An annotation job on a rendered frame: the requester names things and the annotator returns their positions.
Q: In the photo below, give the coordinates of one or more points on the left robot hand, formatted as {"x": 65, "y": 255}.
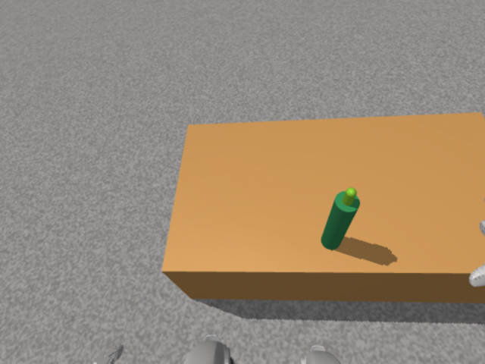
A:
{"x": 111, "y": 356}

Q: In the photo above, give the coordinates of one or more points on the right robot hand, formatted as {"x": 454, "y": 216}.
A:
{"x": 477, "y": 277}

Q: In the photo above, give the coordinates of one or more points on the bottle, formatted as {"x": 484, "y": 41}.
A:
{"x": 344, "y": 207}

